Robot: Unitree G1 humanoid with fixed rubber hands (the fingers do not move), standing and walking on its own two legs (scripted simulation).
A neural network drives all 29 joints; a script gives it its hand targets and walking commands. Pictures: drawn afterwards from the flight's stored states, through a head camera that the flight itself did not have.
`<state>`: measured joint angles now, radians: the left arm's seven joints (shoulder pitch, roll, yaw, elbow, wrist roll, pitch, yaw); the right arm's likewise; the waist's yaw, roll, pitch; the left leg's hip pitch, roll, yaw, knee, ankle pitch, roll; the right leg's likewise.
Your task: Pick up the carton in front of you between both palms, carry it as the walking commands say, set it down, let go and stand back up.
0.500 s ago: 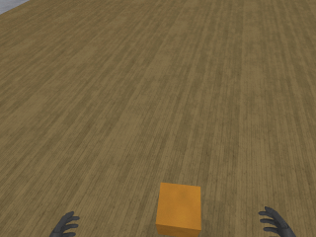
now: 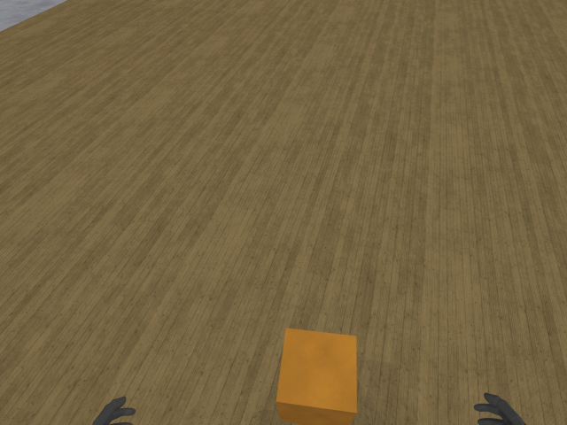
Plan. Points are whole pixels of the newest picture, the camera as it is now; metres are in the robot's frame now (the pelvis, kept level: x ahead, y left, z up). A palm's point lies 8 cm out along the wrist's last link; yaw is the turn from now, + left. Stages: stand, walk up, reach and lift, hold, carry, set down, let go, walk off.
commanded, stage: stand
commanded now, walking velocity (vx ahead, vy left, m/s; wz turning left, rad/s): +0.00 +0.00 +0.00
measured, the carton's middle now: (317, 380) +0.35 -0.05 -0.65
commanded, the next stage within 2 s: none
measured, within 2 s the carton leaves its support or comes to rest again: neither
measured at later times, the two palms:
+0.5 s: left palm out of the picture +0.08 +0.31 -0.10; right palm out of the picture +0.08 -0.30 -0.10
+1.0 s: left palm out of the picture +0.08 +0.31 -0.10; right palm out of the picture +0.07 -0.31 -0.10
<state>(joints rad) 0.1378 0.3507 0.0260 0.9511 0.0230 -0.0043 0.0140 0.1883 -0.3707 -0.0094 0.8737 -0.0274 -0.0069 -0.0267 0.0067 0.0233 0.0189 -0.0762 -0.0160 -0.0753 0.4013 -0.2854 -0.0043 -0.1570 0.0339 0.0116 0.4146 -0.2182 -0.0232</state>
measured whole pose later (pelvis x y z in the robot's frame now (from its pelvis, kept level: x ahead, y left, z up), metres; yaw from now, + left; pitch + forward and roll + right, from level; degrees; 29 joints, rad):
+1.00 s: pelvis -0.01 +0.00 +0.00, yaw -1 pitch -3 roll +0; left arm 0.10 0.38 0.00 1.06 0.01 -0.01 0.01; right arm 0.15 -0.39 0.00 1.01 -0.02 -0.01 -0.01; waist 0.01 0.01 0.03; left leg -0.05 -0.02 -0.06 0.33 -0.23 0.00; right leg -0.14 0.03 0.03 0.35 -0.16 -0.02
